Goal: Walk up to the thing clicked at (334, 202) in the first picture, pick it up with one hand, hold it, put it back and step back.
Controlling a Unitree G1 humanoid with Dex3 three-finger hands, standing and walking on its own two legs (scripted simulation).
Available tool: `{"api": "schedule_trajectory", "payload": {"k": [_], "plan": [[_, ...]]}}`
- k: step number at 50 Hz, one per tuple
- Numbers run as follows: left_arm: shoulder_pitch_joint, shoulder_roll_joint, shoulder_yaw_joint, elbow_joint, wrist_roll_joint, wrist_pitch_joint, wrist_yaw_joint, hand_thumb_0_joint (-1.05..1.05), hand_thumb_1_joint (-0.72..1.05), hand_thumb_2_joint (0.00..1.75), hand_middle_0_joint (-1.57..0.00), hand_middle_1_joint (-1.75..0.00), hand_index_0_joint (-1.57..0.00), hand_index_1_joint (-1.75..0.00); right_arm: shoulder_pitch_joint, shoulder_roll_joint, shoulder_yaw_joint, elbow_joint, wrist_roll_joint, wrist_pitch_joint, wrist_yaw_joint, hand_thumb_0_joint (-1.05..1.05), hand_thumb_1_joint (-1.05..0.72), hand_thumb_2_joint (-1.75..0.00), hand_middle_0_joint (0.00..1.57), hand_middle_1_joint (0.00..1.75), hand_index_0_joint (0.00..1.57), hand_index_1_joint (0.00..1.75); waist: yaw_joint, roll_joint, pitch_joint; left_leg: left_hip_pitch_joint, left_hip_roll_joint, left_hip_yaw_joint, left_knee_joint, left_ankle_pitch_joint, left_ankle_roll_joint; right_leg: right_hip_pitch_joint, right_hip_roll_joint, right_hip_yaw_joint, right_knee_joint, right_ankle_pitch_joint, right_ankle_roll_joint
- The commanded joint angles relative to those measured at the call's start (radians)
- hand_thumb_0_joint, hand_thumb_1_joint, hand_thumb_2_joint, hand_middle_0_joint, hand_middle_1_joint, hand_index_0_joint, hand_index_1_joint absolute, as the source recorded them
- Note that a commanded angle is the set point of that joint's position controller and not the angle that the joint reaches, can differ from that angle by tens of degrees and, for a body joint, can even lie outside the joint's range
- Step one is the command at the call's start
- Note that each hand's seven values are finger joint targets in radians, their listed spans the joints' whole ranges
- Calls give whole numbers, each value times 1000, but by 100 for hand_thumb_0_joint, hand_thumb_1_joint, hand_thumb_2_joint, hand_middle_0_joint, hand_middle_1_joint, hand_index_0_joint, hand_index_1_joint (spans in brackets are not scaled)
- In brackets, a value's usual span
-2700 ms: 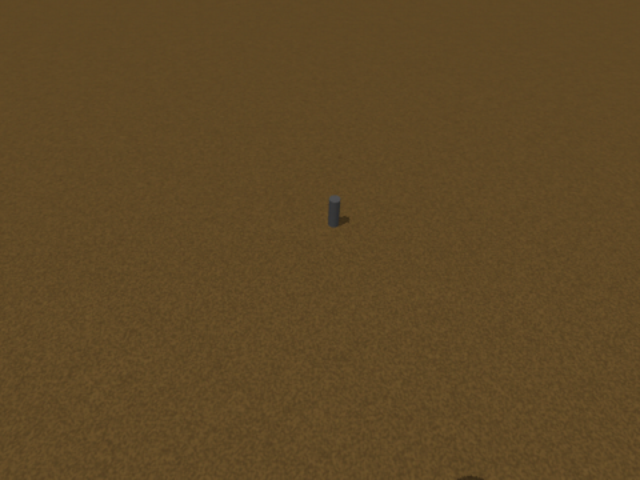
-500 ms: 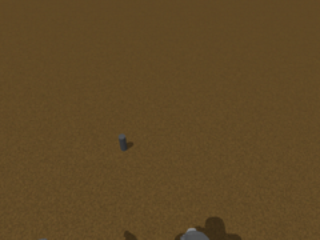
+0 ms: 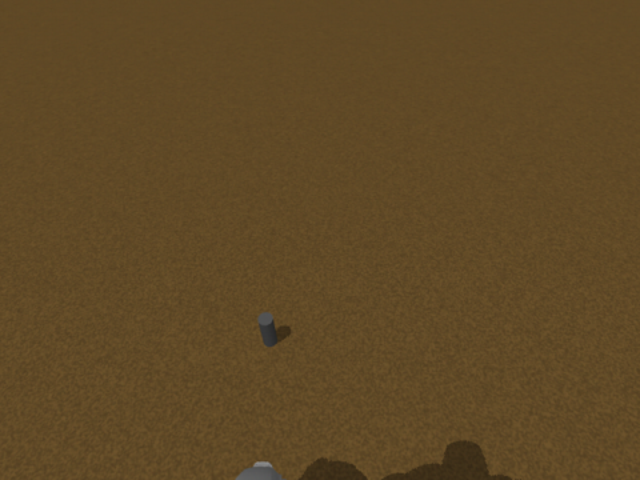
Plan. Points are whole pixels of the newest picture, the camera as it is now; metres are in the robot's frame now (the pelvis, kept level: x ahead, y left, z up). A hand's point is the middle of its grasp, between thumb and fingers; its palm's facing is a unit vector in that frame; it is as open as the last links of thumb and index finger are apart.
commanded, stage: walk up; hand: left
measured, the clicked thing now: (268, 330) +0.69 +0.23 -0.70
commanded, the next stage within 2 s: none
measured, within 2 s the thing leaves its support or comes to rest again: neither
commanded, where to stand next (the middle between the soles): +0.35 +0.03 m, yaw +0 degrees
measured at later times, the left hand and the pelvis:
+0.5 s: hand (130, 409) +0.25 +0.32 -0.14, palm faces -0.08 -0.93 -0.36, open 7.4 cm; pelvis +0.18 +0.04 +0.00, yaw -1 degrees
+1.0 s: hand (172, 351) +0.36 +0.29 -0.17, palm faces -0.01 -0.93 -0.36, open 7.4 cm; pelvis +0.27 +0.03 -0.02, yaw +1 degrees
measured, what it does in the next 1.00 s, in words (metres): walks ahead: left foot, then right foot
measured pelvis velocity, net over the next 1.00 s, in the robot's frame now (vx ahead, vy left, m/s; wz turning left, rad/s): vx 0.27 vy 0.03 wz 0.01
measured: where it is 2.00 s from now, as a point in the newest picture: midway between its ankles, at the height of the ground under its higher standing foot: (326, 476)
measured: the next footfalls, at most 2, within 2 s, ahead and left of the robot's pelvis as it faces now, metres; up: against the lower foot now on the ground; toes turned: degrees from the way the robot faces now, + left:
left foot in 0.08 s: +0.18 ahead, +0.16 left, +0.00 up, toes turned +5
right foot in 0.58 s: +0.28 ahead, -0.11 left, +0.00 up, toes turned -1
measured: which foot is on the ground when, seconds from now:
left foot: up 0.00-0.06, down 0.08-0.60, up 0.62-0.96, down 0.98-1.00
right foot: down 0.00-0.12, up 0.14-0.56, down 0.58-1.00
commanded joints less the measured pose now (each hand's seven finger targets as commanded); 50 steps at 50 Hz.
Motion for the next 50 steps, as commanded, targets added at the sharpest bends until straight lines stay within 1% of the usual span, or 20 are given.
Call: {"api": "schedule_trajectory", "payload": {"k": [1,4,5,6,7,8,10,12,16,21,25,28,29,30,32,36,42,45,48,50], "plan": [[-13,290,80,-87,-5,-26,14,0,90,90,-20,-30,-20,-30,-54,-143,-47,-86,-5,-48,1,0,-90,-90,20,30,20,30,-2,-161,-35,141,-25,44,-138,47,12,-85,-246,172,-131,65,-178],[-12,241,56,-94,-1,-13,14,0,90,90,-20,-30,-20,-30,113,-188,-68,-25,-9,-63,-15,0,-90,-90,20,30,20,30,-100,-27,-112,458,-88,71,-215,-12,42,-215,-173,92,158,148,-125],[20,179,34,-100,-5,-11,15,0,90,90,-20,-30,-20,-30,221,-252,-88,-6,-19,-69,-29,0,-90,-90,20,30,20,30,-146,177,-172,578,36,-117,-325,-200,85,-309,-93,21,453,112,-82],[74,119,18,-96,-16,-3,13,0,90,90,-20,-30,-20,-30,198,-318,-97,-40,-19,-76,-37,0,-90,-90,20,30,20,30,-108,297,-145,640,269,-570,-463,-357,163,-558,48,23,626,-218,-26],[44,249,51,-63,-6,11,32,0,90,90,-20,-30,-20,-30,169,-333,-100,-50,14,-70,-34,0,-90,-90,20,30,20,30,-120,170,-113,555,329,-652,-493,-406,242,-543,-9,106,705,-264,-39],[12,275,49,-60,-5,13,36,0,90,90,-20,-30,-20,-30,138,-311,-96,-50,20,-64,-37,0,-90,-90,20,30,20,30,-103,122,-50,479,322,-601,-494,-351,261,-554,-41,137,735,-229,-44],[29,251,47,-28,-16,14,26,0,90,90,-20,-30,-20,-30,67,-232,-59,-72,20,-69,-46,0,-90,-90,20,30,20,30,-61,50,16,357,189,-304,-484,-85,155,-462,-69,198,644,-87,-34],[68,228,48,-5,-23,23,14,0,90,90,-20,-30,-20,-30,68,-220,-50,-65,23,-81,-46,0,-90,-90,20,30,20,30,-42,95,16,319,139,-176,-479,97,123,-396,-73,151,599,-18,-18],[16,207,47,-24,-12,33,1,0,90,90,-20,-30,-20,-30,72,-221,-54,-89,16,-82,-49,0,-90,-90,20,30,20,30,-53,113,8,354,148,-122,-500,95,202,-409,-88,111,482,28,17],[-118,186,48,-64,0,31,-15,0,90,90,-20,-30,-20,-30,108,-233,-59,-85,14,-74,-50,0,-90,-90,20,30,20,30,-85,79,43,375,150,-97,-494,116,219,-405,-101,59,291,63,16],[-123,165,52,-61,-2,14,-16,0,90,90,-20,-30,-20,-30,84,-225,-54,-102,10,-64,-48,0,-90,-90,20,30,20,30,-66,79,10,327,136,-49,-382,273,197,-226,-60,16,141,101,-4],[4,201,72,-18,0,-1,1,0,90,90,-20,-30,-20,-30,89,-183,-35,-122,18,-53,-50,0,-90,-90,20,30,20,30,4,-46,-82,238,77,-3,-140,254,142,70,-9,8,17,118,-30],[71,244,90,-8,7,-8,11,0,90,90,-20,-30,-20,-30,117,-136,-16,-125,21,-54,-50,0,-90,-90,20,30,20,30,36,-167,-147,161,6,58,71,201,108,193,-74,105,-46,69,-66],[87,315,104,-26,11,-13,26,0,90,90,-20,-30,-20,-30,160,-65,11,-135,24,-53,-53,0,-90,-90,20,30,20,30,30,-356,-185,-12,-107,90,275,-188,50,283,-331,483,-115,91,-140],[11,328,96,-45,-14,0,29,0,90,90,-20,-30,-20,-30,150,-189,-23,-87,13,-28,-75,0,-90,-90,20,30,20,30,18,-237,-87,-75,-80,-16,394,-358,43,140,-437,641,-159,59,-287],[-40,238,59,-54,-24,-1,43,0,90,90,-20,-30,-20,-30,158,-146,-12,-36,25,-21,-66,0,-90,-90,20,30,20,30,-29,-194,-54,-14,-63,-52,322,-217,29,38,-259,263,-98,444,-189],[-126,203,34,-65,-5,11,59,0,90,90,-20,-30,-20,-30,88,-105,-3,1,20,-6,-75,0,-90,-90,20,30,20,30,-35,-215,-66,144,-61,4,65,-70,-17,-114,-229,109,-42,651,-190],[-164,226,33,-64,-12,33,57,0,90,90,-20,-30,-20,-30,58,-112,-8,20,17,-6,-81,0,-90,-90,20,30,20,30,-43,-205,-93,230,-85,39,-28,10,-9,-147,-236,117,32,548,-172],[-211,209,20,-61,-19,60,56,0,90,90,-20,-30,-20,-30,57,-151,-23,45,3,-12,-86,0,-90,-90,20,30,20,30,-74,-143,-91,346,-84,12,-166,109,29,-273,-214,145,113,234,-116],[-148,138,4,-39,-35,80,55,0,90,90,-20,-30,-20,-30,-18,-234,-31,18,-12,-23,-89,0,-90,-90,20,30,20,30,-24,120,-103,292,181,-385,-385,92,131,-293,-28,45,307,-112,-17]]}}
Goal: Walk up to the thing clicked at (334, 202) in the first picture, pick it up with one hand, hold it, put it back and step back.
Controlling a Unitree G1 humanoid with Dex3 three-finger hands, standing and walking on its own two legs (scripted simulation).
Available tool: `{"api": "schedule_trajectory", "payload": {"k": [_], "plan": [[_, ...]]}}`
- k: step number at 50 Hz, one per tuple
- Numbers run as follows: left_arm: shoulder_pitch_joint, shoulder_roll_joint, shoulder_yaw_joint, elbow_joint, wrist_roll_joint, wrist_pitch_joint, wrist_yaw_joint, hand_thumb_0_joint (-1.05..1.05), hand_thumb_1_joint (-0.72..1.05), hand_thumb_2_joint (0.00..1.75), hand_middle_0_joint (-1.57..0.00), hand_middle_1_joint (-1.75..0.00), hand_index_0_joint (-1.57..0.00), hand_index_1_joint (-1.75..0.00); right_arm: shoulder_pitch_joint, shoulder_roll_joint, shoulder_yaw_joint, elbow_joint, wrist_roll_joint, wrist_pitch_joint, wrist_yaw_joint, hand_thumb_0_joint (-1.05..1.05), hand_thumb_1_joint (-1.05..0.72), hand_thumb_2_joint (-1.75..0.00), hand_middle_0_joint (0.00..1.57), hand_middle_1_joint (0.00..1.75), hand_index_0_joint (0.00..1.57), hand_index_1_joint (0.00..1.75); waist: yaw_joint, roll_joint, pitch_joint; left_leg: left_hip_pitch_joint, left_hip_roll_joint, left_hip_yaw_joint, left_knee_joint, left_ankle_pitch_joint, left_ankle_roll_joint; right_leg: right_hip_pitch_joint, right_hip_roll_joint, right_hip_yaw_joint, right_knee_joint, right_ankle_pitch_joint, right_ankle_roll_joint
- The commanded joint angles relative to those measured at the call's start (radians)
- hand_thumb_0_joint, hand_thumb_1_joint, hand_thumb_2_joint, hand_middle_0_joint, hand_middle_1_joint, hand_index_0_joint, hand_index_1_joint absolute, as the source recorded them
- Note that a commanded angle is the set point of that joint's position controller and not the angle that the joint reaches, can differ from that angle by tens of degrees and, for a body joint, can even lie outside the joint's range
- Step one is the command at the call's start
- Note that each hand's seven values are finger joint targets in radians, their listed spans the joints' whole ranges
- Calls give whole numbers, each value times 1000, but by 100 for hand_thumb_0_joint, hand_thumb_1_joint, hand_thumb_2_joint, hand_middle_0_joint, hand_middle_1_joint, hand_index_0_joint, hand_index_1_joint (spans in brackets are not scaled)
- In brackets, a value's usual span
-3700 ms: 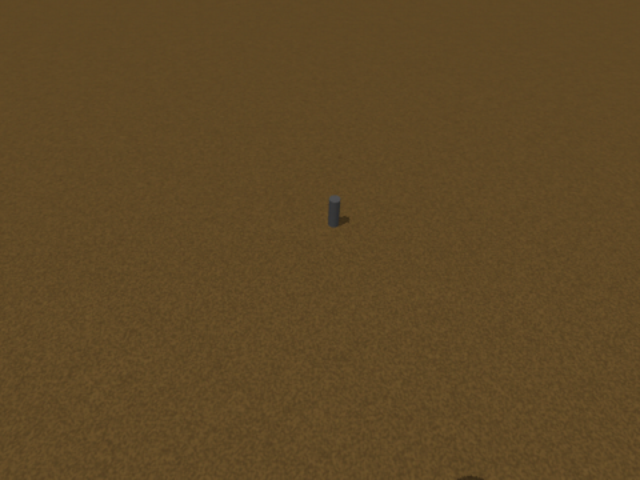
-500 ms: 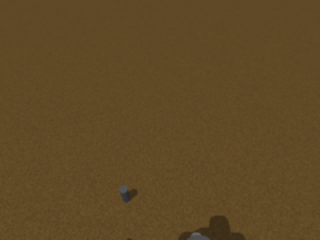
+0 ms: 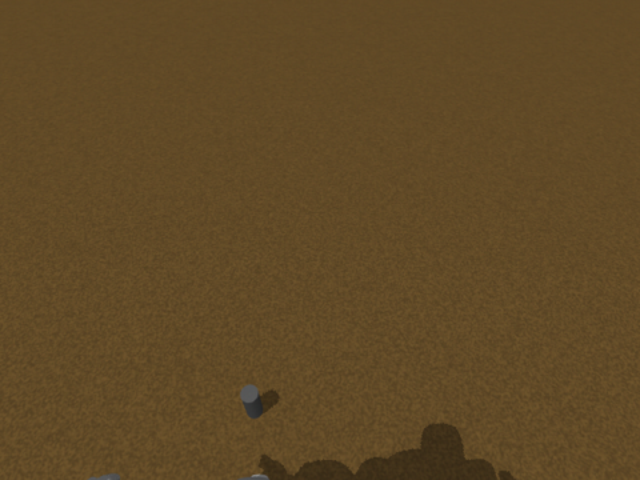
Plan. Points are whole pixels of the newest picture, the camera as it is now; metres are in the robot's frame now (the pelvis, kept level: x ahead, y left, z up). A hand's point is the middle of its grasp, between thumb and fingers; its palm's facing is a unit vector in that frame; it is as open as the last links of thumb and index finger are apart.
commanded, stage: walk up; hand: left
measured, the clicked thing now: (252, 402) +0.42 +0.19 -0.68
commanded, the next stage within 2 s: none
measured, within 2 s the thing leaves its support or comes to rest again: neither
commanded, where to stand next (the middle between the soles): +0.08 -0.01 m, yaw -1 degrees
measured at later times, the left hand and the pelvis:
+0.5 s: hand out of the picture +0.03 +0.26 -0.13, palm faces +0.00 -0.93 -0.38, open 7.4 cm; pelvis +0.00 +0.00 +0.02, yaw +0 degrees
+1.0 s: hand out of the picture +0.13 +0.25 -0.13, palm faces -0.04 -0.94 -0.33, open 7.4 cm; pelvis +0.02 +0.00 +0.03, yaw -1 degrees
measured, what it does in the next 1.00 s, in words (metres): stands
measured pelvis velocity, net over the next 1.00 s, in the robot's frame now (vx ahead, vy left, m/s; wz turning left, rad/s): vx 0.02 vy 0.00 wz -0.02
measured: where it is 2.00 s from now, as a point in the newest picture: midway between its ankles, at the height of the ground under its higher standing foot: outside the picture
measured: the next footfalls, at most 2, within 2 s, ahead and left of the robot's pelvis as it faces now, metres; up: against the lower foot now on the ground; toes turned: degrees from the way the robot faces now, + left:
none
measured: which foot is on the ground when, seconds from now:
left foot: down 0.00-1.00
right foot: down 0.00-1.00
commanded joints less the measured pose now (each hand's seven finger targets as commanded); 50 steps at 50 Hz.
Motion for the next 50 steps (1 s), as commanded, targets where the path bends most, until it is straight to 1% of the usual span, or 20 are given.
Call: {"api": "schedule_trajectory", "payload": {"k": [1,2,4,5,9,10,11,12,13,14,15,17,19,22,30,37,39,44,47,50], "plan": [[49,202,56,-26,-21,19,22,0,90,90,-20,-30,-20,-30,-16,-325,-64,-59,-5,-28,-10,0,-90,-90,20,30,20,30,5,225,-154,57,353,-481,-338,43,230,-45,43,87,171,-255,-38],[42,225,62,-3,-13,23,22,0,90,90,-20,-30,-20,-30,-54,-308,-63,-54,-11,-24,-11,0,-90,-90,20,30,20,30,10,194,-143,17,339,-487,-337,-21,243,-14,20,112,208,-273,-34],[34,212,67,29,-13,21,14,0,90,90,-20,-30,-20,-30,-88,-258,-44,-56,-17,-23,-15,0,-90,-90,20,30,20,30,14,199,-139,1,250,-338,-305,6,193,0,19,121,171,-227,-41],[46,203,65,41,-15,18,12,0,90,90,-20,-30,-20,-30,-105,-248,-37,-54,-17,-25,-16,0,-90,-90,20,30,20,30,23,226,-145,22,229,-286,-283,52,175,-1,15,104,141,-197,-43],[59,176,56,96,-3,5,11,0,90,90,-20,-30,-20,-30,-105,-239,-33,-27,-16,-10,-7,0,-90,-90,20,30,20,30,14,224,-185,84,189,-255,-245,-3,137,80,48,44,-111,-110,-25],[81,162,52,113,0,-2,15,0,90,90,-20,-30,-20,-30,-121,-237,-31,-27,-12,-4,-6,0,-90,-90,20,30,20,30,26,210,-198,100,185,-232,-217,0,131,119,56,29,-233,-45,-23],[81,174,54,132,9,-10,19,0,90,90,-20,-30,-20,-30,-128,-218,-23,-24,-6,2,-2,0,-90,-90,20,30,20,30,29,173,-201,66,177,-216,-197,16,109,181,47,49,-270,18,-23],[79,192,54,131,18,-20,25,0,90,90,-20,-30,-20,-30,-140,-195,-14,-24,4,3,-1,0,-90,-90,20,30,20,30,36,131,-201,43,169,-192,-159,52,83,209,-3,123,-316,41,-36],[4,234,57,115,23,-29,25,0,90,90,-20,-30,-20,-30,-128,-158,-3,-15,10,2,2,0,-90,-90,20,30,20,30,-2,20,-177,49,100,-145,-150,32,45,135,-70,244,-343,16,-61],[-74,257,56,105,24,-28,18,0,90,90,-20,-30,-20,-30,-121,-175,-10,10,11,3,3,0,-90,-90,20,30,20,30,-34,-15,-129,135,63,-104,-172,-73,31,-3,-102,263,-337,-68,-81],[-118,242,49,97,21,-24,11,0,90,90,-20,-30,-20,-30,-93,-188,-18,40,3,3,3,0,-90,-90,20,30,20,30,-58,-12,-113,215,70,-121,-202,-122,29,-82,-93,236,-334,-139,-70],[-75,189,31,120,6,-24,7,0,90,90,-20,-30,-20,-30,-167,-217,-21,42,-1,-5,8,0,-90,-90,20,30,20,30,-23,65,-104,177,132,-201,-275,-168,57,-24,-19,134,-324,-112,-43],[-37,190,31,152,11,-35,7,0,90,90,-20,-30,-20,-30,-198,-194,-8,46,0,-3,15,0,-90,-90,20,30,20,30,-5,14,-96,124,128,-183,-274,-152,63,39,-32,159,-379,-93,-53],[-88,216,37,157,14,-41,5,0,90,90,-20,-30,-20,-30,-169,-187,-7,80,0,-4,16,0,-90,-90,20,30,20,30,-30,-25,-63,159,83,-127,-258,-60,30,9,-68,200,-426,-72,-54],[-99,201,34,184,7,-37,10,0,90,90,-20,-30,-20,-30,-175,-170,2,135,3,-7,14,0,-90,-90,20,30,20,30,-15,-17,-116,215,97,-112,-288,125,19,118,-62,150,-434,111,-33],[-101,187,30,204,5,-24,11,0,90,90,-20,-30,-20,-30,-200,-178,3,159,-2,-9,7,0,-90,-90,20,30,20,30,0,57,-136,187,120,-136,-345,118,21,194,-44,121,-431,141,-31],[-116,187,29,204,7,-23,10,0,90,90,-20,-30,-20,-30,-191,-174,4,166,-2,-10,5,0,-90,-90,20,30,20,30,-7,58,-161,201,118,-128,-343,149,19,220,-52,126,-433,179,-31],[-135,185,32,210,5,-22,13,0,90,90,-20,-30,-20,-30,-185,-171,1,176,0,-12,1,0,-90,-90,20,30,20,30,-10,51,-209,251,123,-103,-312,329,23,254,-61,118,-437,269,-25],[-144,185,32,212,4,-19,14,0,90,90,-20,-30,-20,-30,-182,-168,0,176,1,-11,-1,0,-90,-90,20,30,20,30,-12,45,-209,270,123,-90,-310,366,21,252,-61,112,-434,290,-20],[-148,178,29,219,3,-15,15,0,90,90,-20,-30,-20,-30,-200,-169,-3,176,0,-7,-2,0,-90,-90,20,30,20,30,-12,46,-180,269,124,-92,-321,339,22,226,-54,106,-444,256,-16]]}}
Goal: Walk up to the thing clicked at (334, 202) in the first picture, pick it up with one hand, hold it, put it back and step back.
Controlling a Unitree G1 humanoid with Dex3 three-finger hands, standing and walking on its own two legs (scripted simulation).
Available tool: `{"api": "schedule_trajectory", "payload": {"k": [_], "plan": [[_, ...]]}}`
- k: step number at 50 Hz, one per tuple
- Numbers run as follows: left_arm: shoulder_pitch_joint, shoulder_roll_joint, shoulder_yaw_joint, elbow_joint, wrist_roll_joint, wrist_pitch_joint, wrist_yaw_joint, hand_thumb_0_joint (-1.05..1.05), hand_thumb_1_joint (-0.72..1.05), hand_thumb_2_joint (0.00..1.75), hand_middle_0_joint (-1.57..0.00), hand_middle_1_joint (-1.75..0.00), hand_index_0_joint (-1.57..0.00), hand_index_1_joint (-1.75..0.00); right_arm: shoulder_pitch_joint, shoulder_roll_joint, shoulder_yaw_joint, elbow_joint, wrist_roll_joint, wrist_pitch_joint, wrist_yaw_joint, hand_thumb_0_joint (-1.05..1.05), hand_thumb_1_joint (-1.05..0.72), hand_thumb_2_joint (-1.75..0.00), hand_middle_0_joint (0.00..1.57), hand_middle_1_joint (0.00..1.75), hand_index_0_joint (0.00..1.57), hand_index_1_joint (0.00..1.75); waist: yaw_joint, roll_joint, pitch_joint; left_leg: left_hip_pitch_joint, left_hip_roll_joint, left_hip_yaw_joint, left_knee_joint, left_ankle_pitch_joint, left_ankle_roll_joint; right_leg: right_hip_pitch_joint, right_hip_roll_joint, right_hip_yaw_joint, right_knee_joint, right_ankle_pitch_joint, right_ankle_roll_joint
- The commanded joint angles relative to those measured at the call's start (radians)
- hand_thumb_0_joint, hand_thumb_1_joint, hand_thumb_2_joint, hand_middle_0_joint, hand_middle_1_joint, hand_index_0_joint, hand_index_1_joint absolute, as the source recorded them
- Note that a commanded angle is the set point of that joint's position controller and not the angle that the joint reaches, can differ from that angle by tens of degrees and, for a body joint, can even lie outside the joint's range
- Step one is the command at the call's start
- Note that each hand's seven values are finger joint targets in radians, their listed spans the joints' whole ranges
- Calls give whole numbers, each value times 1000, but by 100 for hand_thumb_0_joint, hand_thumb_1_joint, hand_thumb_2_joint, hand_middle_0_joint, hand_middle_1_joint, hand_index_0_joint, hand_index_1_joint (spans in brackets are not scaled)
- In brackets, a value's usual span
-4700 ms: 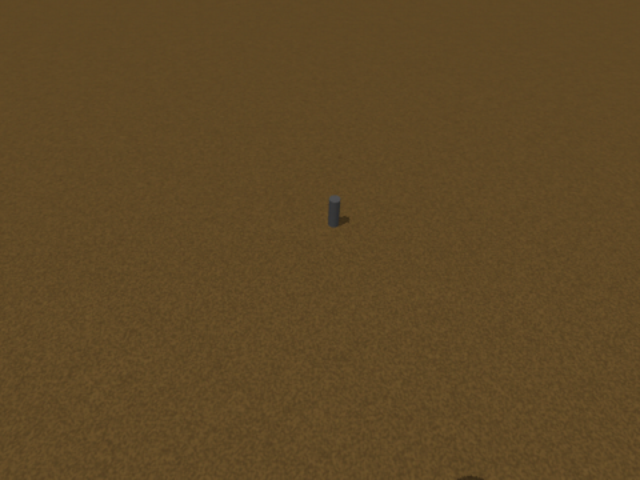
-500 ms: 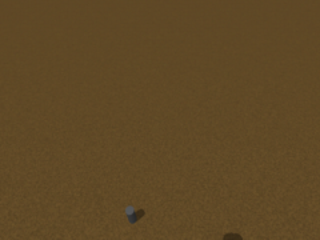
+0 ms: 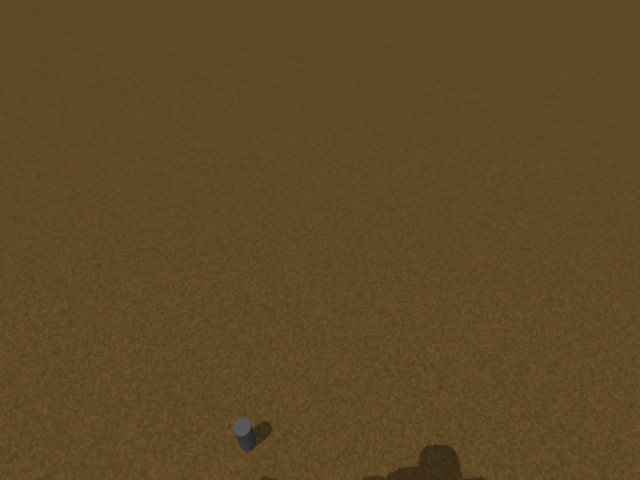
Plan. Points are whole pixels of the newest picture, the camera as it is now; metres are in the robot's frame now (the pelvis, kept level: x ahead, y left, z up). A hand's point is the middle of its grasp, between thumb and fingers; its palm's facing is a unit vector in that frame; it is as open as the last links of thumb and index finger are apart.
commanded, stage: walk up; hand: left
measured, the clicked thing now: (245, 435) +0.40 +0.20 -0.71
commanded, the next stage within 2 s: none
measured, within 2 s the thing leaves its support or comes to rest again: neither
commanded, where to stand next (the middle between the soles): +0.06 -0.01 m, yaw +0 degrees
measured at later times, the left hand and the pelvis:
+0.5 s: hand out of the picture +0.08 +0.26 -0.16, palm faces -0.01 -0.94 -0.35, open 7.4 cm; pelvis +0.01 +0.00 +0.00, yaw +0 degrees
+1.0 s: hand out of the picture +0.08 +0.25 -0.16, palm faces -0.01 -0.94 -0.34, open 7.4 cm; pelvis +0.01 +0.00 +0.00, yaw +0 degrees
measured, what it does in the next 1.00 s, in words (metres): stands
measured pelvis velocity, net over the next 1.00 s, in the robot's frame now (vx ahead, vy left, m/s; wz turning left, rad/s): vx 0.01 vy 0.00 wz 0.01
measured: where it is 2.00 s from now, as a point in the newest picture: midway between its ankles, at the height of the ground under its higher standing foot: outside the picture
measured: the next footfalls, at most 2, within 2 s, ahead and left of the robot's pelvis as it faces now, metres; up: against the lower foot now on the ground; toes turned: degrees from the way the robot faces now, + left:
right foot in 1.60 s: +0.18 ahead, -0.10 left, +0.00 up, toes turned +1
left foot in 1.96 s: +0.05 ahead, +0.12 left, +0.00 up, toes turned +3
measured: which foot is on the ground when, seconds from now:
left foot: down 0.00-1.00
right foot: down 0.00-1.00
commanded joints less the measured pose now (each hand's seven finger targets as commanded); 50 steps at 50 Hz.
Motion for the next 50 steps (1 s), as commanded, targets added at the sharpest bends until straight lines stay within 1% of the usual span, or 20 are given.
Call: {"api": "schedule_trajectory", "payload": {"k": [1,7,15,17,22,23,25,28,31,34,36,39,41,42,45,46,47,48,49,50], "plan": [[-26,208,33,-45,0,-15,13,0,90,90,-20,-30,-20,-30,-66,-214,-38,-61,-3,-18,-11,0,-90,-90,20,30,20,30,11,30,-92,117,104,-105,-37,203,30,-66,-88,46,-57,165,-45],[-26,204,33,-43,3,-16,13,0,90,90,-20,-30,-20,-30,-67,-213,-40,-59,-3,-15,-10,0,-90,-90,20,30,20,30,8,22,-100,132,103,-99,-40,191,31,-54,-92,47,-65,179,-41],[-28,208,34,-44,7,-14,11,0,90,90,-20,-30,-20,-30,-78,-214,-40,-57,-6,-14,-11,0,-90,-90,20,30,20,30,8,24,-83,129,98,-109,-75,105,27,-72,-87,42,-67,128,-43],[-24,204,35,-40,8,-15,11,0,90,90,-20,-30,-20,-30,-72,-207,-39,-55,-5,-15,-10,0,-90,-90,20,30,20,30,8,19,-91,132,101,-109,-70,130,28,-63,-88,43,-68,132,-42],[-11,207,36,-42,11,-14,11,0,90,90,-20,-30,-20,-30,-76,-213,-41,-59,-6,-14,-11,0,-90,-90,20,30,20,30,9,22,-91,146,97,-103,-67,126,30,-71,-91,41,-69,140,-43],[-4,204,37,-35,8,-14,13,0,90,90,-20,-30,-20,-30,-78,-207,-39,-57,-5,-14,-10,0,-90,-90,20,30,20,30,13,19,-87,146,100,-106,-61,160,31,-71,-86,37,-68,148,-39],[-5,206,38,-39,9,-16,14,0,90,90,-20,-30,-20,-30,-73,-203,-38,-59,-4,-12,-9,0,-90,-90,20,30,20,30,10,3,-86,149,92,-96,-47,176,31,-71,-88,41,-77,164,-37],[-5,209,40,-43,10,-15,15,0,90,90,-20,-30,-20,-30,-73,-201,-37,-61,-5,-10,-9,0,-90,-90,20,30,20,30,9,8,-85,143,90,-95,-48,158,30,-65,-91,41,-78,171,-38],[-9,208,40,-46,9,-14,14,0,90,90,-20,-30,-20,-30,-71,-203,-37,-61,-5,-8,-8,0,-90,-90,20,30,20,30,9,19,-68,130,88,-102,-66,105,25,-73,-90,43,-80,137,-39],[-9,209,42,-47,12,-14,13,0,90,90,-20,-30,-20,-30,-65,-203,-37,-62,-6,-8,-8,0,-90,-90,20,30,20,30,7,12,-64,122,87,-101,-66,101,26,-69,-90,45,-84,132,-42],[4,207,42,-47,10,-14,14,0,90,90,-20,-30,-20,-30,-66,-202,-36,-63,-6,-9,-8,0,-90,-90,20,30,20,30,13,21,-68,126,92,-104,-66,113,30,-66,-87,40,-81,137,-40],[0,206,44,-48,9,-14,14,0,90,90,-20,-30,-20,-30,-61,-198,-37,-63,-7,-9,-9,0,-90,-90,20,30,20,30,12,20,-55,121,89,-105,-65,128,25,-68,-86,41,-83,141,-41],[7,206,44,-49,10,-14,14,0,90,90,-20,-30,-20,-30,-56,-201,-38,-62,-6,-9,-10,0,-90,-90,20,30,20,30,11,17,-69,129,90,-103,-55,149,31,-56,-86,39,-84,156,-41],[7,204,44,-51,11,-14,15,0,90,90,-20,-30,-20,-30,-58,-203,-39,-66,-8,-8,-10,0,-90,-90,20,30,20,30,10,17,-70,124,88,-100,-54,136,33,-53,-87,37,-89,156,-40],[4,205,46,-53,9,-15,15,0,90,90,-20,-30,-20,-30,-49,-198,-38,-67,-7,-7,-9,0,-90,-90,20,30,20,30,10,16,-68,125,87,-102,-53,153,27,-50,-85,40,-84,161,-39],[81,251,66,-85,17,-23,5,0,90,90,-20,-30,-20,-30,8,-255,-72,-101,-18,-7,6,0,-90,-90,20,30,20,30,15,15,-126,139,38,-68,19,-205,74,-29,-54,32,-36,-146,-82],[99,256,70,-83,27,-23,1,0,90,90,-20,-30,-20,-30,7,-261,-80,-107,-23,-3,13,0,-90,-90,20,30,20,30,23,19,-60,41,31,-85,21,-426,74,-70,-81,88,-45,-347,-111],[106,272,79,-88,33,-24,-1,0,90,90,-20,-30,-20,-30,1,-257,-82,-114,-29,0,17,0,-90,-90,20,30,20,30,30,5,2,-56,28,-87,30,-493,68,-80,-104,130,-64,-449,-133],[124,282,89,-95,34,-25,-4,0,90,90,-20,-30,-20,-30,-23,-241,-81,-133,-30,2,22,0,-90,-90,20,30,20,30,45,-34,53,-157,15,-70,65,-477,57,-65,-135,179,-100,-513,-153],[146,296,97,-102,35,-28,-4,0,90,90,-20,-30,-20,-30,-62,-225,-81,-160,-33,3,31,0,-90,-90,20,30,20,30,63,-92,118,-239,-11,-19,176,-366,40,-60,-199,251,-178,-547,-180]]}}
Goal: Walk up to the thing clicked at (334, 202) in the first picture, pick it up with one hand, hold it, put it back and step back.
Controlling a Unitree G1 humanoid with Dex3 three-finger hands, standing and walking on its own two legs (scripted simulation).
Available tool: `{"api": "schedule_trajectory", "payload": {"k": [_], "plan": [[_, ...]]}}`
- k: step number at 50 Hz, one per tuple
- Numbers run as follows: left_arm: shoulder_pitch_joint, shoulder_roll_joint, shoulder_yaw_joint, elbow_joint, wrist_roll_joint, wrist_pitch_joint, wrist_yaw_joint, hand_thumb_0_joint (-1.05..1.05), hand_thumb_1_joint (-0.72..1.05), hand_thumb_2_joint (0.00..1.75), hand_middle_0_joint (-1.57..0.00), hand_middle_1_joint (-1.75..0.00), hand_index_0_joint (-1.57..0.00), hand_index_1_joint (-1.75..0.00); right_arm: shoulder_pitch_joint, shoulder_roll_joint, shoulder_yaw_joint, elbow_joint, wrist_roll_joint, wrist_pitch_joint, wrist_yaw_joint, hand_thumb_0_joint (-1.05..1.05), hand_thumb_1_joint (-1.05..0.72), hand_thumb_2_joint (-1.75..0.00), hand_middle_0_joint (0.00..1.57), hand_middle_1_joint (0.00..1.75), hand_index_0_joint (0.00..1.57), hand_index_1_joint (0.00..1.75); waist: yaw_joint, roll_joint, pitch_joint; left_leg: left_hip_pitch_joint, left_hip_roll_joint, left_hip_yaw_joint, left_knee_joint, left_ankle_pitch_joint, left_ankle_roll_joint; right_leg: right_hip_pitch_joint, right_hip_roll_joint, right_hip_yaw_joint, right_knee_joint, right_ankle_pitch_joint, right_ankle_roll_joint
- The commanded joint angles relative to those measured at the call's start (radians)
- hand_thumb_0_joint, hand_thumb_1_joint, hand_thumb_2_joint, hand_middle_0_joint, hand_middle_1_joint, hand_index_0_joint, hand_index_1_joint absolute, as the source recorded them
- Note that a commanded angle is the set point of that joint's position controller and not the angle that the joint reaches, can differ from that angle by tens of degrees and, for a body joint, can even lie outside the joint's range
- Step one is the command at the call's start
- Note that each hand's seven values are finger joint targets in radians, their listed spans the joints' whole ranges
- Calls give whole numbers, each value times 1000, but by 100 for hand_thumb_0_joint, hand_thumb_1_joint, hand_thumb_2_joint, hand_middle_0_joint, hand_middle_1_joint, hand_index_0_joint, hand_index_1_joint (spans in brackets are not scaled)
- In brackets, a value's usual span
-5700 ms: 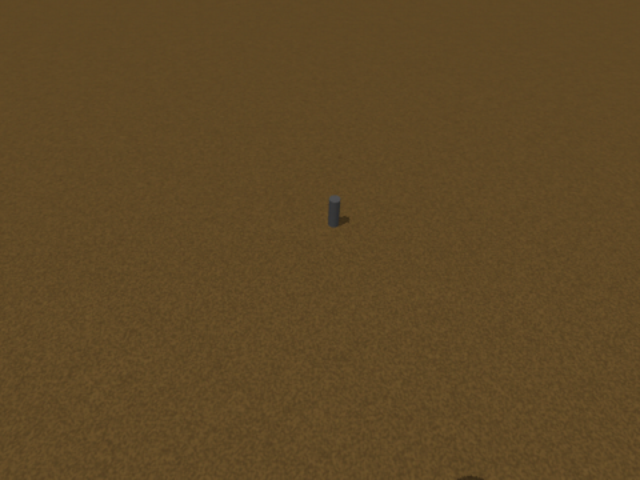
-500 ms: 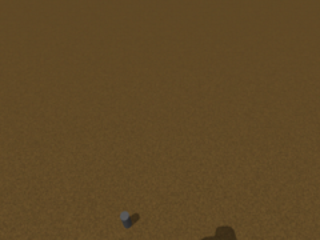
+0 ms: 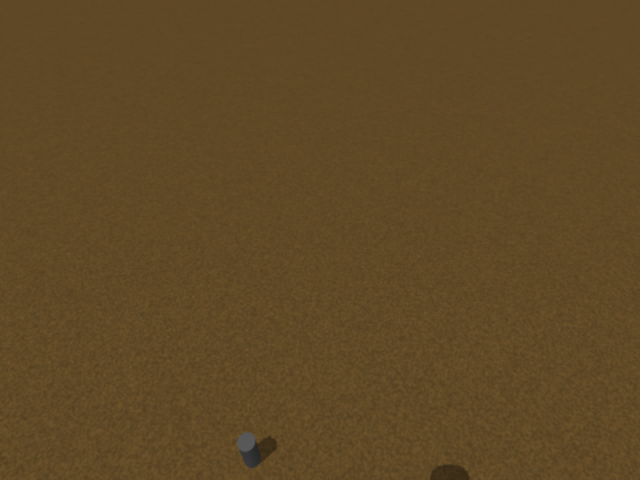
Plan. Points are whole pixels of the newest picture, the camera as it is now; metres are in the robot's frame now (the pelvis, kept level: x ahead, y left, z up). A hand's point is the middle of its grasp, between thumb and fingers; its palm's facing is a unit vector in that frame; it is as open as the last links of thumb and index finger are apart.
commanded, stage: walk up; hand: left
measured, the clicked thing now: (249, 450) +0.38 +0.20 -0.70
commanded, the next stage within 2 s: none
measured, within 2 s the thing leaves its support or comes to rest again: neither
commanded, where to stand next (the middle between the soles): +0.04 -0.01 m, yaw +0 degrees
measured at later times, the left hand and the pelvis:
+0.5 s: hand out of the picture +0.16 +0.30 -0.17, palm faces -0.02 -0.94 -0.34, open 7.4 cm; pelvis +0.08 +0.04 +0.00, yaw +0 degrees
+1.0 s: hand out of the picture +0.17 +0.27 -0.17, palm faces +0.06 -0.95 -0.32, open 7.4 cm; pelvis +0.02 +0.02 -0.03, yaw +4 degrees
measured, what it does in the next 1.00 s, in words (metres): steps on the spot: right foot, then left foot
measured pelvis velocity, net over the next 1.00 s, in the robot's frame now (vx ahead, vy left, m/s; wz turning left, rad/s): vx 0.02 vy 0.02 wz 0.07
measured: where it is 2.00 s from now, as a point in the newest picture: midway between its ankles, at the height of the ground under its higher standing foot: outside the picture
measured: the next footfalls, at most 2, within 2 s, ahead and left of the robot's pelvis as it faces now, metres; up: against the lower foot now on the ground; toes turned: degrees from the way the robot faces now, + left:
right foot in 0.60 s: +0.17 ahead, -0.10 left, +0.00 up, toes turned +0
left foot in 0.96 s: +0.04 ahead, +0.12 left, +0.00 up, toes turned +3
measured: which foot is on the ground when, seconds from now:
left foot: down 0.00-0.64, up 0.66-0.94, down 0.96-1.00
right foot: down 0.00-0.18, up 0.20-0.58, down 0.60-1.00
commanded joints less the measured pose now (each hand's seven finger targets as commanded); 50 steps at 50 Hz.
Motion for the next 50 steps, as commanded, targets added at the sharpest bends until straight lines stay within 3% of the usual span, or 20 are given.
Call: {"api": "schedule_trajectory", "payload": {"k": [1,3,5,7,8,9,10,12,14,23,28,30,31,32,33,36,39,44,48,50], "plan": [[62,316,82,-87,16,-28,12,0,90,90,-20,-30,-20,-30,-139,-212,-53,-141,-21,-16,14,0,-90,-90,20,30,20,30,71,-151,192,-338,11,-9,209,-131,3,-43,-267,328,-278,-378,-189],[88,301,86,-117,17,-40,14,0,90,90,-20,-30,-20,-30,-128,-192,-49,-171,-18,-31,17,0,-90,-90,20,30,20,30,75,-150,203,-407,39,-44,196,-124,2,86,-282,297,-200,106,-218],[73,301,86,-149,12,-39,12,0,90,90,-20,-30,-20,-30,-76,-190,-51,-189,-14,-42,18,0,-90,-90,20,30,20,30,44,-161,121,-294,40,-40,137,-148,10,88,-264,209,-111,370,-202],[-57,279,74,-193,-5,-25,8,0,90,90,-20,-30,-20,-30,101,-184,-62,-137,-5,-53,10,0,-90,-90,20,30,20,30,-67,-155,37,32,-11,23,-95,61,17,-45,-155,27,91,484,-116],[-56,212,55,-209,-15,-21,9,0,90,90,-20,-30,-20,-30,222,-251,-89,-94,-6,-58,-6,0,-90,-90,20,30,20,30,-116,31,-46,224,53,-93,-178,200,28,-157,-49,-58,355,375,-51],[-1,131,34,-220,-28,-13,14,0,90,90,-20,-30,-20,-30,257,-363,-121,-96,-16,-62,-20,0,-90,-90,20,30,20,30,-110,289,-61,383,266,-448,-235,365,86,-436,133,-43,560,-131,9],[62,204,49,-190,-24,5,29,0,90,90,-20,-30,-20,-30,211,-384,-122,-124,-5,-60,-26,0,-90,-90,20,30,20,30,-74,170,-84,315,332,-524,-205,338,167,-411,83,99,600,-249,-29],[94,238,47,-177,-33,9,29,0,90,90,-20,-30,-20,-30,124,-329,-104,-162,8,-61,-31,0,-90,-90,20,30,20,30,-21,112,-13,189,306,-393,-163,413,219,-398,29,131,714,-225,-50],[124,209,50,-166,-36,16,21,0,90,90,-20,-30,-20,-30,92,-259,-76,-192,10,-76,-46,0,-90,-90,20,30,20,30,11,85,-24,227,238,-221,-118,616,150,-401,2,171,663,-142,-54],[44,189,51,-213,-37,64,27,0,90,90,-20,-30,-20,-30,55,-256,-61,-232,22,-34,-79,0,-90,-90,20,30,20,30,1,160,34,61,212,-76,-35,898,162,-306,41,68,452,-9,-2],[46,195,61,-237,-21,72,19,0,90,90,-20,-30,-20,-30,16,-265,-70,-283,31,7,-75,0,-90,-90,20,30,20,30,6,163,-56,75,179,-99,105,694,142,-227,36,-3,228,58,-35],[48,238,75,-248,-8,60,17,0,90,90,-20,-30,-20,-30,20,-241,-62,-300,45,18,-72,0,-90,-90,20,30,20,30,22,42,-98,36,118,-74,230,551,75,-135,-22,45,96,460,-74],[42,294,95,-267,-5,55,20,0,90,90,-20,-30,-20,-30,28,-210,-53,-313,56,17,-73,0,-90,-90,20,30,20,30,36,-105,-145,-16,22,-32,401,343,23,-86,-160,190,87,778,-149],[-1,294,95,-293,-8,55,23,0,90,90,-20,-30,-20,-30,54,-163,-37,-308,57,25,-79,0,-90,-90,20,30,20,30,31,-246,-111,-193,-128,-36,575,-308,-3,-17,-272,328,65,1017,-248],[-5,321,91,-322,1,55,28,0,90,90,-20,-30,-20,-30,83,-182,-47,-306,47,36,-95,0,-90,-90,20,30,20,30,45,-287,-111,-175,-117,-98,705,-458,-7,-105,-364,412,71,1036,-356],[-79,227,80,-376,-3,66,33,0,90,90,-20,-30,-20,-30,103,-222,-58,-292,48,34,-88,0,-90,-90,20,30,20,30,9,-177,-96,-204,-120,-155,829,-340,-17,-146,-227,216,110,897,-296],[-83,204,86,-420,15,72,35,0,90,90,-20,-30,-20,-30,133,-224,-55,-309,42,31,-90,0,-90,-90,20,30,20,30,24,-136,-154,-233,-125,-113,824,-252,-41,-97,-183,160,144,749,-277],[-14,216,99,-424,29,78,23,0,90,90,-20,-30,-20,-30,135,-218,-44,-298,21,-2,-91,0,-90,-90,20,30,20,30,72,-200,-172,-212,-41,-49,330,-249,-42,13,-194,196,121,320,-252],[-19,228,85,-399,-8,95,8,0,90,90,-20,-30,-20,-30,178,-219,-57,-253,-19,-24,-81,0,-90,-90,20,30,20,30,18,-132,-79,66,-41,-42,-60,21,-2,-278,-175,188,222,184,-156],[-39,174,81,-398,-18,93,8,0,90,90,-20,-30,-20,-30,52,-378,-84,-306,-42,-33,-74,0,-90,-90,20,30,20,30,32,231,50,-69,330,-584,-216,-72,149,-532,77,39,515,-211,-25]]}}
